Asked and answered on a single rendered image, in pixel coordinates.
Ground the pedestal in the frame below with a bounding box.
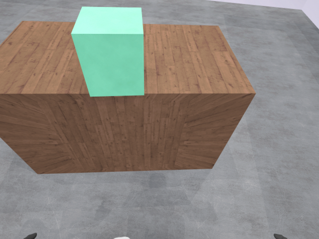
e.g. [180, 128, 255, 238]
[0, 21, 256, 174]

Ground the carton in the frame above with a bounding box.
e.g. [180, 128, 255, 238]
[71, 6, 144, 97]

